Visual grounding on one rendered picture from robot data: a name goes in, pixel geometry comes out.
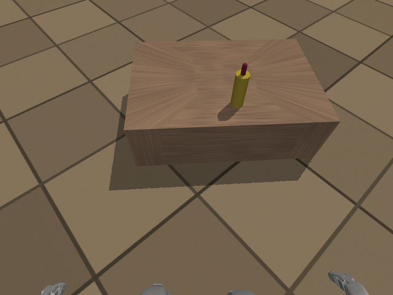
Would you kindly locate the right robot hand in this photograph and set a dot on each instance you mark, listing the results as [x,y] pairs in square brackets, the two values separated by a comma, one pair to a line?
[347,283]

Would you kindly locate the bottle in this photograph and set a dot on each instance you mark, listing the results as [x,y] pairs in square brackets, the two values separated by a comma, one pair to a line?
[240,86]

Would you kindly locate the left robot hand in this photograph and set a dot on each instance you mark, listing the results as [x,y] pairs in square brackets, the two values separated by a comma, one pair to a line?
[56,289]

